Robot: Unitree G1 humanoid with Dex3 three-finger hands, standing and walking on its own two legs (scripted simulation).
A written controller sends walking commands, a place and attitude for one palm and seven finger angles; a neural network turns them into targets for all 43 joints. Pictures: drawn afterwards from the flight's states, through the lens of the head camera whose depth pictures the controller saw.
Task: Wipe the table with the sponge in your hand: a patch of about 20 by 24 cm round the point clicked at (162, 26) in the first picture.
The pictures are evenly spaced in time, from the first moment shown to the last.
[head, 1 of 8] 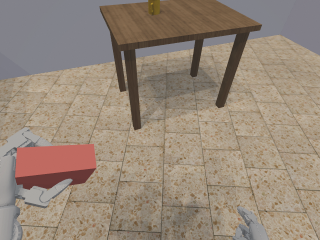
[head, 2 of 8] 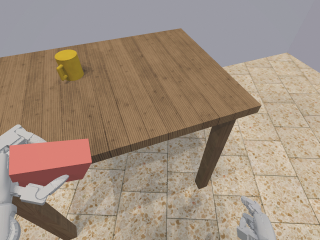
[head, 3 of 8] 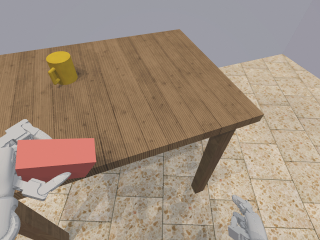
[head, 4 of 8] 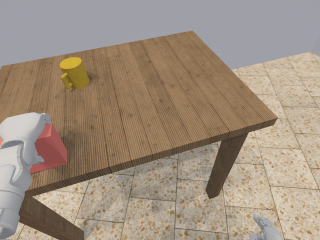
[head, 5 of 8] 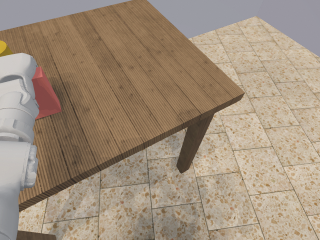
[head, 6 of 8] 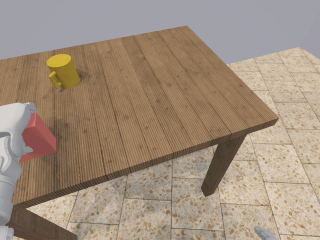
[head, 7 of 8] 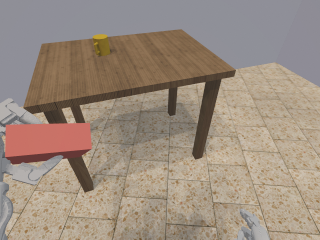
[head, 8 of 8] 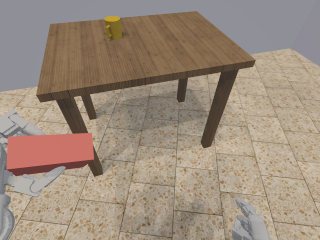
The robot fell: no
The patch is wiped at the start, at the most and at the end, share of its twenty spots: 0.00 0.95 0.95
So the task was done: yes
